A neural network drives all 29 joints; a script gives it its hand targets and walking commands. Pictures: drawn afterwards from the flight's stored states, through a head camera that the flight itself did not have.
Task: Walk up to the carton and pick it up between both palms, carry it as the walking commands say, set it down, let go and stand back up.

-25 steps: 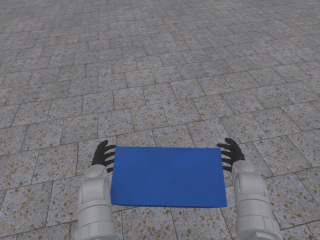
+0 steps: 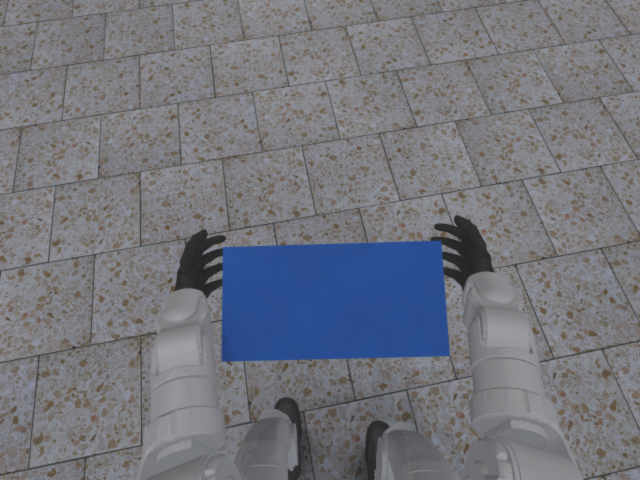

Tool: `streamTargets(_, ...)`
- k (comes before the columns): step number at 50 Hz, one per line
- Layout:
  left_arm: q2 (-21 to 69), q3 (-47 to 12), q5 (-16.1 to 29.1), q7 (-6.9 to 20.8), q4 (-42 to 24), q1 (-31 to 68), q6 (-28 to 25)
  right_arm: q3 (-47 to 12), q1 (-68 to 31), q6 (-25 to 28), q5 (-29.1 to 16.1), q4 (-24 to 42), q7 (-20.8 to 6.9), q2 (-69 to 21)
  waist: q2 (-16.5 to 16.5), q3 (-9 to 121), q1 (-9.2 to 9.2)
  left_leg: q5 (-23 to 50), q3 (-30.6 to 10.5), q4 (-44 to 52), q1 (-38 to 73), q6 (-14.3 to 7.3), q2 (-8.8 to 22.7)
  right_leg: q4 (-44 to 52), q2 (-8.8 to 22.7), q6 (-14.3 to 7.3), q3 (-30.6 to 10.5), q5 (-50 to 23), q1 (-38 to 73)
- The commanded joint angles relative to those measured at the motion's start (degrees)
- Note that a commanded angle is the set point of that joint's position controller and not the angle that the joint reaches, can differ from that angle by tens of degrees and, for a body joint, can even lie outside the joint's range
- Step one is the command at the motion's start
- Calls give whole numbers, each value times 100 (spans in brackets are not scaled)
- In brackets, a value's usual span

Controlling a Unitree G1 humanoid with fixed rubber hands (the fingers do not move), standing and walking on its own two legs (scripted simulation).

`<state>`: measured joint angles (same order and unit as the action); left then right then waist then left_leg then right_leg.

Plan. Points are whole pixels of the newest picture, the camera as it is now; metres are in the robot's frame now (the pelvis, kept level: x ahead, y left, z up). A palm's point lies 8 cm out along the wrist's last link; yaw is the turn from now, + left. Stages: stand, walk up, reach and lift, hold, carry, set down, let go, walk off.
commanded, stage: set down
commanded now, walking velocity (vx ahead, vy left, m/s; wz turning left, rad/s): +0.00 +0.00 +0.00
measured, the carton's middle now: (332, 299) +0.35 +0.02 -0.15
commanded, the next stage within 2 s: none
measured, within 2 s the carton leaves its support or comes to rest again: neither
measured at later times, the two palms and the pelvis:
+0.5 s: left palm (213, 295) +0.35 +0.20 -0.14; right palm (451, 278) +0.38 -0.16 -0.13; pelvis -0.04 +0.00 -0.07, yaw +0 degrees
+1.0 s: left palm (229, 293) +0.38 +0.20 -0.23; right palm (435, 280) +0.40 -0.17 -0.22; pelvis -0.05 +0.00 -0.15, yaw -2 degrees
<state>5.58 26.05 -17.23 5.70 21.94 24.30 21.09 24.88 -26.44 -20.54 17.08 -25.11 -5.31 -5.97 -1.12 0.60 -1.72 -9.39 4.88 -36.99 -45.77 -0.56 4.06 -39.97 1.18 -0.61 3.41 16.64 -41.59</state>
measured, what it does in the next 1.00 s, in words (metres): lowers itself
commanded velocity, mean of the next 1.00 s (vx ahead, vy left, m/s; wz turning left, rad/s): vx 0.00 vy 0.00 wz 0.00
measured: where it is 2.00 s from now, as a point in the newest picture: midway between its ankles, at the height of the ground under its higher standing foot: (333, 467)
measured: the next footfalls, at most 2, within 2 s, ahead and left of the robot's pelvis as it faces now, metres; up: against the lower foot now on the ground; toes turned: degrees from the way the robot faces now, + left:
none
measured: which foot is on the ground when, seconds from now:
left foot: down 0.00-1.00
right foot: down 0.00-1.00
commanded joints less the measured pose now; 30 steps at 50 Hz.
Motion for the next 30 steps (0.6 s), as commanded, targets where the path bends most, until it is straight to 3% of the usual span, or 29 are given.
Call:
streamTargets(1, 4311, -3203, 874, 1455, 229, 2447, -154, -3048, -2387, 193, -889, -193, -1498, -4416, 64, 3608, -18, 1800, -710, -447, 2465, -116, -894, 207, -744, -82, -581, -1674, -1)
streamTargets(7, 4424, -3333, 895, 1464, 165, 2701, -172, -3147, -2694, 211, -977, -136, -1611, -4436, 79, 4093, -52, 1581, -707, -831, 1926, -106, -904, -184, -782, -64, -494, -1355, -729)
streamTargets(18, 4619, -3348, 899, 1501, 317, 3516, -45, -2964, -3368, 60, -1008, -433, -1826, -4489, 174, 4588, 53, 653, -685, -1491, 948, -73, -929, -920, -819, -122, -369, -385, -2016)
streamTargets(26, 4615, -3253, 942, 1488, 459, 4052, -23, -2958, -3824, 8, -1090, -584, -1881, -4516, 166, 5120, 11, 457, -665, -2054, 253, -90, -981, -1523, -848, -119, -342, -171, -2749)
streamTargets(29, 4624, -3174, 976, 1486, 502, 4296, -4, -2976, -4070, -13, -1109, -693, -1865, -4515, 169, 5259, -123, 160, -643, -2200, -77, -84, -990, -1747, -857, -119, -337, 116, -3022)
streamTargets(30, 4609, -3178, 998, 1498, 523, 4328, 12, -2961, -4099, -23, -1116, -695, -1858, -4486, 183, 5331, -78, 196, -635, -2274, -169, -76, -992, -1814, -864, -124, -329, 73, -3059)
